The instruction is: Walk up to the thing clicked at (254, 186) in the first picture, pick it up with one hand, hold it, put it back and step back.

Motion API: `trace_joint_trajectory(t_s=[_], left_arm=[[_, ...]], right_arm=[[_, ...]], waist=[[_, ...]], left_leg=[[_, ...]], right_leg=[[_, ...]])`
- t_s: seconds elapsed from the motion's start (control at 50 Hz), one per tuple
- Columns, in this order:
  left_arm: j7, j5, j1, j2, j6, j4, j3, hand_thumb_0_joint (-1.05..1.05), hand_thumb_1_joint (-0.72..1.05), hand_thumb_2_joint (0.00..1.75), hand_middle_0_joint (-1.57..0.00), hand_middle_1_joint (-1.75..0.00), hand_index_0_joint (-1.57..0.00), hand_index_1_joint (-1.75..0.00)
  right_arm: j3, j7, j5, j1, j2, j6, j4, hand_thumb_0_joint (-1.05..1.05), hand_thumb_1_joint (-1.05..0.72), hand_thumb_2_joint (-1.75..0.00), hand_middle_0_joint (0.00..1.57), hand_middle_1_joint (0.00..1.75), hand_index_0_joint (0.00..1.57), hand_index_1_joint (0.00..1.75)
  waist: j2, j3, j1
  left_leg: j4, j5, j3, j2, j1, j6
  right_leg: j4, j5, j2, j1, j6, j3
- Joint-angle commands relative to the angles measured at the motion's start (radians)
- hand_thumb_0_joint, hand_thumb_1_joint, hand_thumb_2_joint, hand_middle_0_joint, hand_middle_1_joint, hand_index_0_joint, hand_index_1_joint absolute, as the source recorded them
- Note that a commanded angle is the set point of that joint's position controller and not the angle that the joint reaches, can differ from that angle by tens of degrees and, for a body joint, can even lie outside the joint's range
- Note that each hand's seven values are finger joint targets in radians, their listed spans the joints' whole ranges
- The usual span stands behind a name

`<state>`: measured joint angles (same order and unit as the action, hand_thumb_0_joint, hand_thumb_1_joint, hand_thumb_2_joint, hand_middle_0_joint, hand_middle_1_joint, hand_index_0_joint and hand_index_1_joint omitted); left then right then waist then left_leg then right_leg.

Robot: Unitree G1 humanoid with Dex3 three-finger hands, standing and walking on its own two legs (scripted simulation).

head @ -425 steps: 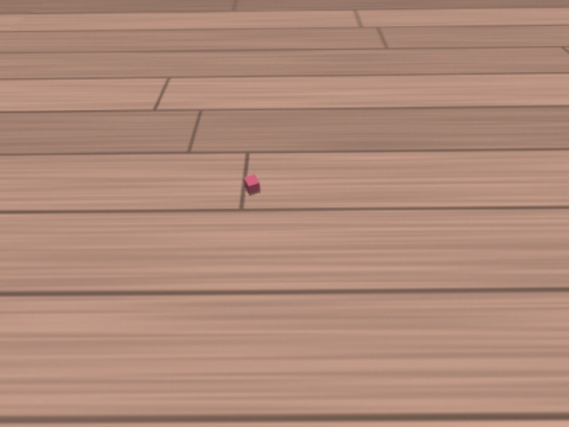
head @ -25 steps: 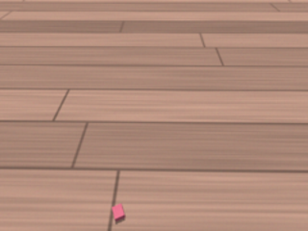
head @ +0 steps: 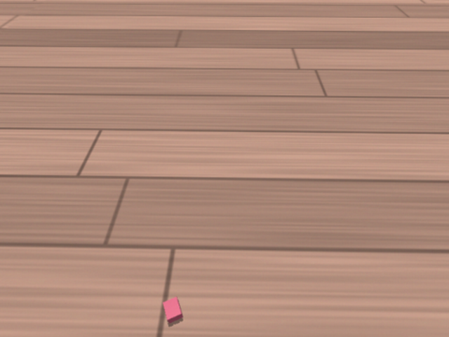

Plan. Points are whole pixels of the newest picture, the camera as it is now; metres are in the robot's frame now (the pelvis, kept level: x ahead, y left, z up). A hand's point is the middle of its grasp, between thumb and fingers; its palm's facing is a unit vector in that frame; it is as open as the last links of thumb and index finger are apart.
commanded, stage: stand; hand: left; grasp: from above
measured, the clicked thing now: (173, 309) +0.40 +0.23 -0.76
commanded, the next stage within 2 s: rise first in 0.20 s
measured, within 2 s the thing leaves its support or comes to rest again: neither
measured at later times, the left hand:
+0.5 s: hand out of the picture +0.14 +0.25 -0.17, palm faces +0.01 -0.94 -0.33, open 8.3 cm
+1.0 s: hand out of the picture +0.11 +0.27 -0.24, palm faces -0.14 -0.86 -0.48, open 14.0 cm
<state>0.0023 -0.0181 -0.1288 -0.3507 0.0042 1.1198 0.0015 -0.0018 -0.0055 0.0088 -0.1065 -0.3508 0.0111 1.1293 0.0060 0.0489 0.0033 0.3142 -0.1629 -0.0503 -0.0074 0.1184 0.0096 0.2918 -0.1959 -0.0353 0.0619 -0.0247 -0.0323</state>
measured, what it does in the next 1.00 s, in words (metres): lowers itself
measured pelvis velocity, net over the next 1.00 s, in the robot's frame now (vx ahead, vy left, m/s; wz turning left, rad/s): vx -0.02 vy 0.00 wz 0.00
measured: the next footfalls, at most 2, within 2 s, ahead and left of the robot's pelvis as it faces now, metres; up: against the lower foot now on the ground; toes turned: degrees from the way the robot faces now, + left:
none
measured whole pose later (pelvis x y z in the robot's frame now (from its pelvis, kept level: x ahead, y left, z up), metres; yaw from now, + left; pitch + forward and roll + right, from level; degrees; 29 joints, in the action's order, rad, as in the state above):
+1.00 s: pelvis -0.02 +0.00 -0.09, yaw +0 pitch +17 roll -2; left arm -0.02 -0.27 -0.18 -0.33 -0.12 0.60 -0.17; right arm 0.03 0.03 -0.01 -0.18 -0.24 0.12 0.60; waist 0.01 -0.08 0.02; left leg 1.11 -0.48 -0.01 -0.05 0.93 0.01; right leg 1.09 -0.52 -0.02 0.86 -0.01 -0.05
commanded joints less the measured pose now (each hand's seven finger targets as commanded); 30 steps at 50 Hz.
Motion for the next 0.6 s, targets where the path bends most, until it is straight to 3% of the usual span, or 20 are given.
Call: trace_joint_trajectory(t_s=[0.0, 0.26, 0.28, 0.3, 0.32, 0.34, 0.36, 0.38, 0.4, 0.42, 0.46, 0.5, 0.54, 0.58], left_arm=[[-0.013, 0.004, 0.035, -0.214, 0.026, -0.06, -0.039, 0.0, 0.9, 0.9, -0.2, -0.3, -0.2, -0.3], [-0.012, 0.004, 0.027, -0.208, 0.025, -0.063, -0.035, 0.0, 0.9, 0.9, -0.2, -0.3, -0.2, -0.3], [-0.012, 0.006, 0.028, -0.211, 0.025, -0.064, -0.036, 0.0, 0.82, 0.93, -0.19, -0.38, -0.18, -0.38], [-0.028, 0.055, 0.379, -0.053, 0.119, -0.415, -0.043, 0.0, 0.74, 0.86, -0.27, -0.46, -0.26, -0.46], [-0.038, 0.054, 0.55, -0.118, 0.117, -0.39, -0.071, 0.0, 0.66, 0.89, -0.3, -0.54, -0.28, -0.54], [-0.043, 0.033, 0.309, -0.163, 0.062, -0.125, -0.113, 0.0, 0.58, 0.92, -0.26, -0.62, -0.24, -0.62], [-0.032, 0.025, 0.239, -0.171, 0.048, -0.078, -0.129, 0.0, 0.5, 0.88, -0.26, -0.68, -0.26, -0.69], [-0.023, 0.004, 0.291, -0.191, 0.048, -0.101, -0.132, 0.0, 0.42, 0.85, -0.23, -0.76, -0.24, -0.75], [-0.016, -0.019, 0.338, -0.263, 0.059, -0.152, -0.175, 0.0, 0.34, 0.88, -0.2, -0.8, -0.22, -0.79], [-0.004, -0.043, 0.263, -0.275, 0.053, -0.139, -0.203, 0.0, 0.26, 0.85, -0.2, -0.84, -0.23, -0.81], [0.022, -0.091, 0.066, -0.202, 0.025, -0.057, -0.2, 0.0, 0.1, 0.88, -0.15, -0.95, -0.18, -0.92], [0.016, -0.12, 0.094, -0.231, 0.008, -0.188, -0.223, 0.0, -0.06, 0.91, -0.13, -0.97, -0.15, -0.94], [0.007, -0.139, 0.087, -0.177, -0.035, -0.185, -0.191, 0.0, -0.22, 0.93, -0.14, -0.98, -0.15, -0.97], [-0.005, -0.159, 0.137, -0.193, -0.067, -0.226, -0.189, 0.0, -0.38, 0.95, -0.16, -0.96, -0.16, -0.96]], right_arm=[[0.042, 0.014, 0.002, 0.034, -0.211, 0.024, -0.054, 0.0, -0.9, -0.9, 0.2, 0.3, 0.2, 0.3], [0.042, 0.013, 0.0, 0.046, -0.212, 0.023, -0.055, 0.0, -0.9, -0.9, 0.2, 0.3, 0.2, 0.3], [0.043, 0.013, 0.001, 0.04, -0.214, 0.024, -0.054, 0.0, -0.9, -0.89, 0.2, 0.3, 0.2, 0.3], [-0.003, 0.032, -0.071, 0.005, -0.05, 0.069, -0.342, 0.0, -0.98, -0.95, 0.2, 0.3, 0.2, 0.3], [0.011, 0.043, -0.069, -0.035, -0.09, 0.068, -0.306, 0.0, -1.05, -0.94, 0.2, 0.3, 0.2, 0.3], [0.015, 0.046, -0.066, -0.08, -0.105, 0.054, -0.274, 0.0, -1.05, -0.94, 0.2, 0.3, 0.2, 0.3], [0.027, 0.045, -0.066, -0.09, -0.108, 0.043, -0.302, 0.0, -1.03, -0.93, 0.2, 0.3, 0.2, 0.3], [0.041, 0.049, -0.057, -0.104, -0.108, 0.044, -0.327, 0.0, -1.02, -0.93, 0.2, 0.3, 0.2, 0.3], [0.059, 0.056, -0.052, -0.126, -0.112, 0.05, -0.341, 0.0, -1.0, -0.92, 0.2, 0.3, 0.2, 0.3], [0.074, 0.052, -0.042, -0.136, -0.108, 0.056, -0.37, 0.0, -0.98, -0.92, 0.2, 0.3, 0.2, 0.3], [0.088, 0.037, -0.026, -0.173, -0.098, 0.054, -0.396, 0.0, -0.97, -0.91, 0.2, 0.3, 0.2, 0.3], [0.097, 0.038, -0.03, -0.149, -0.094, 0.056, -0.454, 0.0, -0.97, -0.91, 0.2, 0.3, 0.2, 0.3], [0.087, 0.032, -0.034, -0.121, -0.08, 0.056, -0.495, 0.0, -0.98, -0.92, 0.2, 0.3, 0.2, 0.3], [0.086, 0.03, -0.038, -0.092, -0.079, 0.059, -0.539, 0.0, -0.99, -0.92, 0.2, 0.3, 0.2, 0.3]], waist=[[-0.002, -0.076, 0.0], [-0.015, -0.076, -0.005], [-0.009, -0.085, -0.004], [-0.029, 0.022, 0.125], [-0.003, -0.031, 0.091], [0.025, -0.015, 0.075], [0.023, -0.004, 0.036], [0.041, -0.071, 0.04], [0.02, -0.173, 0.027], [-0.03, -0.251, 0.015], [-0.015, -0.306, -0.018], [-0.083, -0.368, -0.042], [-0.077, -0.279, -0.028], [-0.05, -0.237, -0.014]], left_leg=[[-0.04, 0.181, 0.118, -0.135, -0.043, 0.012], [-0.044, 0.164, 0.119, -0.136, -0.039, 0.012], [-0.042, 0.174, 0.119, -0.137, -0.051, 0.011], [0.027, 0.021, 0.009, -0.003, 0.09, 0.004], [0.042, -0.02, 0.014, -0.002, 0.071, 0.004], [0.056, -0.051, 0.009, 0.007, 0.106, 0.007], [0.092, -0.029, 0.006, 0.002, 0.165, 0.006], [0.128, -0.003, 0.01, 0.003, 0.164, 0.007], [0.16, 0.032, 0.014, 0.002, 0.137, 0.005], [0.203, 0.084, 0.013, 0.011, 0.145, 0.002], [0.27, 0.138, 0.02, 0.016, 0.194, -0.005], [0.274, 0.161, 0.017, 0.02, 0.175, -0.013], [0.285, 0.097, 0.025, 0.014, 0.253, -0.018], [0.316, 0.021, 0.034, 0.009, 0.324, -0.014]], right_leg=[[-0.043, 0.146, -0.115, 0.022, 0.037, 0.088], [-0.041, 0.135, -0.114, 0.023, 0.038, 0.084], [-0.038, 0.139, -0.116, 0.018, 0.039, 0.089], [0.044, 0.092, 0.037, 0.28, 0.037, 0.011], [0.053, 0.05, 0.033, 0.226, 0.036, 0.001], [0.059, 0.005, 0.038, 0.233, 0.044, -0.009], [0.095, 0.005, 0.04, 0.257, 0.046, -0.015], [0.125, 0.018, 0.043, 0.268, 0.046, -0.013], [0.161, 0.059, 0.038, 0.257, 0.045, -0.006], [0.203, 0.11, 0.03, 0.243, 0.047, -0.002], [0.273, 0.138, 0.036, 0.265, 0.051, -0.007], [0.286, 0.141, 0.039, 0.254, 0.054, -0.004], [0.293, 0.071, 0.045, 0.314, 0.055, -0.014], [0.318, -0.001, 0.049, 0.388, 0.055, -0.016]])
